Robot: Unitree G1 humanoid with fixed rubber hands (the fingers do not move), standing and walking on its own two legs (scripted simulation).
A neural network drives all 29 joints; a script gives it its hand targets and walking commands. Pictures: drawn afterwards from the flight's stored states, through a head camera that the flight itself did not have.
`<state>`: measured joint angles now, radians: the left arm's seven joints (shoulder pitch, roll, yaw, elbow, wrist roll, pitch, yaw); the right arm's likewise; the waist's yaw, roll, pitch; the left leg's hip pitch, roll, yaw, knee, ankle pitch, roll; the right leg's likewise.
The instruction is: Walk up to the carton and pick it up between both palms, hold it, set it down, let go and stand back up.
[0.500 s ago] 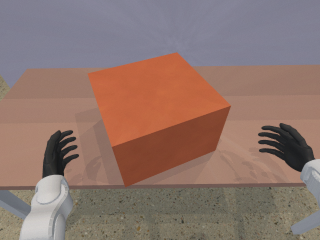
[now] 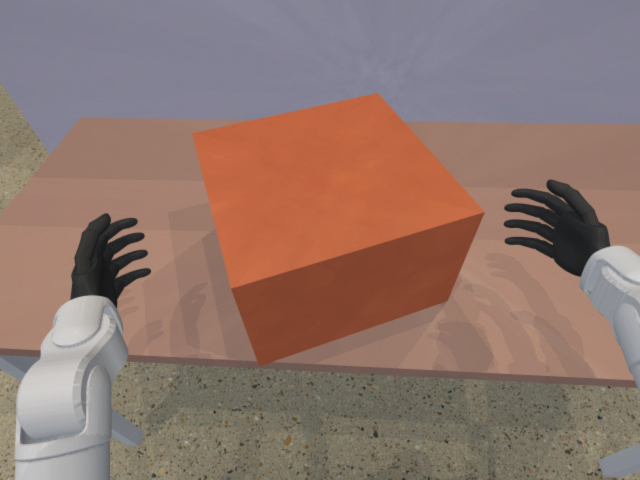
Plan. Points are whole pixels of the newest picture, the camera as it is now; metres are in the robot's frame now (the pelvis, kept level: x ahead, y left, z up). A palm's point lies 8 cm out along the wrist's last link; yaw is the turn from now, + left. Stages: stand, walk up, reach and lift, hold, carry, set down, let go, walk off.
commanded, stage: reach and lift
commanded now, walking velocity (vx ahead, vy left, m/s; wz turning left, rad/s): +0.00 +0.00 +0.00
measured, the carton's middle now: (323, 219) +0.47 +0.05 +0.05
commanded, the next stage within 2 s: none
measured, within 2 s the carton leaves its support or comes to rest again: neither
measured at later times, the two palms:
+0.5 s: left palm (93, 246) +0.31 +0.28 +0.16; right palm (548, 176) +0.45 -0.22 +0.16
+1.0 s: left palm (102, 199) +0.36 +0.29 +0.18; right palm (520, 126) +0.51 -0.19 +0.19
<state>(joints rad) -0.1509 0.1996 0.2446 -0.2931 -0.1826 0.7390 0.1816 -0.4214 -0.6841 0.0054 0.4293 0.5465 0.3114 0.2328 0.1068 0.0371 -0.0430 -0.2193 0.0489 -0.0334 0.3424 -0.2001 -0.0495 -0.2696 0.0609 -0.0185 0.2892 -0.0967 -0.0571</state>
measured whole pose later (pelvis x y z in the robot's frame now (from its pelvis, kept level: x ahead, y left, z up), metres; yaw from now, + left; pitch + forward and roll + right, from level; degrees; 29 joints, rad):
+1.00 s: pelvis +0.01 -0.01 +0.00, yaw +2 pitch +12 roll -1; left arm -0.73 0.27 0.22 0.24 -0.24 0.74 0.20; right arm -1.03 -0.71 0.09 0.87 0.52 0.38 0.20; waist 0.21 0.05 -0.11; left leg -0.39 0.05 -0.05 0.37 -0.19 -0.06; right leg -0.41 0.06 -0.04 0.30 -0.10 -0.06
